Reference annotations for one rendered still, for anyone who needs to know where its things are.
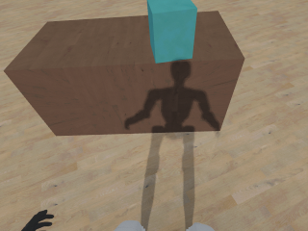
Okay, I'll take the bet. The left robot hand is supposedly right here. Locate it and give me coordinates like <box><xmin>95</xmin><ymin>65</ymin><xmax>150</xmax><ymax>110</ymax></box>
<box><xmin>21</xmin><ymin>210</ymin><xmax>54</xmax><ymax>231</ymax></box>

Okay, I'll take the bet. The robot left thigh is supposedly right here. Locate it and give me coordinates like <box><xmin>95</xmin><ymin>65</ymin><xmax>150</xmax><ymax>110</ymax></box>
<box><xmin>114</xmin><ymin>220</ymin><xmax>145</xmax><ymax>231</ymax></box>

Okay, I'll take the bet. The carton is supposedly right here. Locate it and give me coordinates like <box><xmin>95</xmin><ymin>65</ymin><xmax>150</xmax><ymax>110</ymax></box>
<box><xmin>146</xmin><ymin>0</ymin><xmax>197</xmax><ymax>64</ymax></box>

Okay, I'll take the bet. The pedestal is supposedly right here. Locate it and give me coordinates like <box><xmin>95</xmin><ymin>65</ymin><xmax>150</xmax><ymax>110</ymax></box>
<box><xmin>4</xmin><ymin>11</ymin><xmax>245</xmax><ymax>137</ymax></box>

